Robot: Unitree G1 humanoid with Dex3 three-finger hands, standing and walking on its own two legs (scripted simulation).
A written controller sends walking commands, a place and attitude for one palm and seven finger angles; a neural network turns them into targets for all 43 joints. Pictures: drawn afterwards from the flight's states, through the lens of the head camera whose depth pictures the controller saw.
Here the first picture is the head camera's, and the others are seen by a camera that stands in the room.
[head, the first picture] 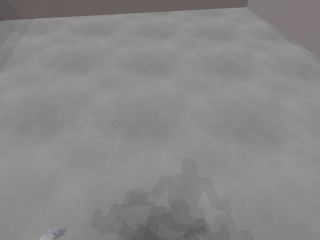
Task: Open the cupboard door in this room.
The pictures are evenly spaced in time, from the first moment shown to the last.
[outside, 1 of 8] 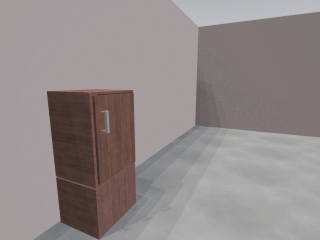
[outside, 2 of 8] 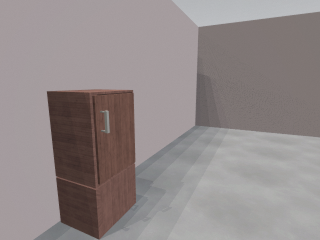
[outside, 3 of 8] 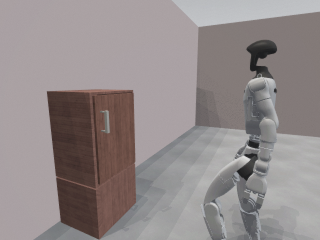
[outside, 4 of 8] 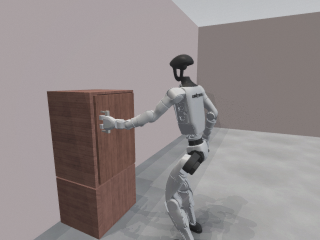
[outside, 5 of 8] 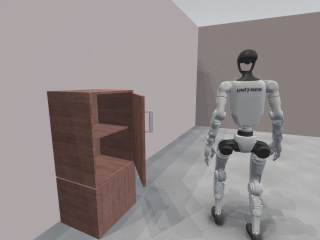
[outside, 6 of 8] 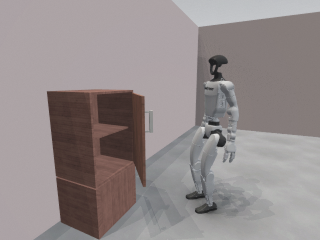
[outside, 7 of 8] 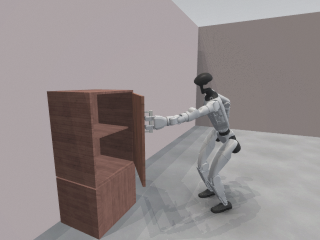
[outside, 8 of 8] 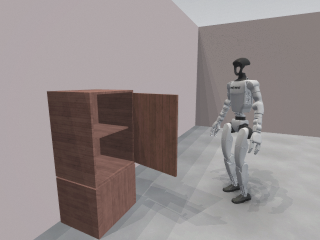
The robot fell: no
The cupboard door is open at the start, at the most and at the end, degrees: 0 80 77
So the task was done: yes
